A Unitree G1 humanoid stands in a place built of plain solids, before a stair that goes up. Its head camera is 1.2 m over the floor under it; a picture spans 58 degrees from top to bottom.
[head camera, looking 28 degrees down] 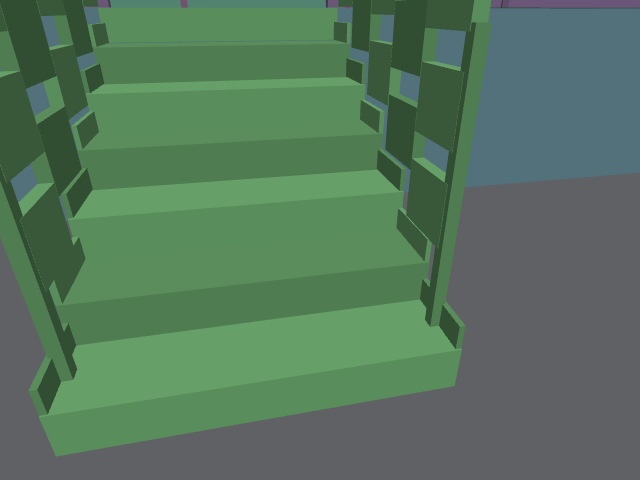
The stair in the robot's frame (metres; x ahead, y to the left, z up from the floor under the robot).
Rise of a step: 0.17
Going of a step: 0.30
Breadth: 1.32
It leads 12 degrees to the left of straight ahead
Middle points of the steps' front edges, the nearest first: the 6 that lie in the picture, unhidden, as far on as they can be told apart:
0.99 0.16 0.17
1.29 0.22 0.35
1.58 0.29 0.52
1.87 0.35 0.69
2.17 0.41 0.87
2.46 0.48 1.04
